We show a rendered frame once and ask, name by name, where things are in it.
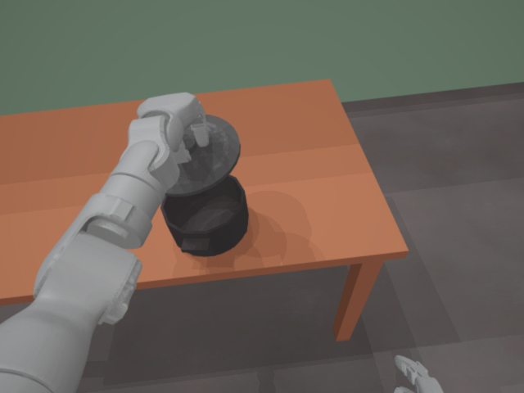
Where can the knob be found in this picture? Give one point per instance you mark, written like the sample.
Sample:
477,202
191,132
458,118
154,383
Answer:
190,143

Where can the pot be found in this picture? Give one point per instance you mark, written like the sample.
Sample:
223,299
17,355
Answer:
208,223

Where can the robot left upper arm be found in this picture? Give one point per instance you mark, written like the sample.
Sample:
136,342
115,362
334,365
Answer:
44,348

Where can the left robot hand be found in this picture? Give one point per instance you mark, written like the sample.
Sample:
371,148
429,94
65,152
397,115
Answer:
189,110

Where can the right robot hand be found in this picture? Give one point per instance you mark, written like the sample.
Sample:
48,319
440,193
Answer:
417,375

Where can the lid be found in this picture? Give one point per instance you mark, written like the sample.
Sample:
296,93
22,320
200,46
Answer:
210,165

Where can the table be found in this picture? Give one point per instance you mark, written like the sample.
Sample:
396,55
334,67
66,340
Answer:
312,198

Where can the robot left forearm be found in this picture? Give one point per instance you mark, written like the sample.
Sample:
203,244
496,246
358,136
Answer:
122,211

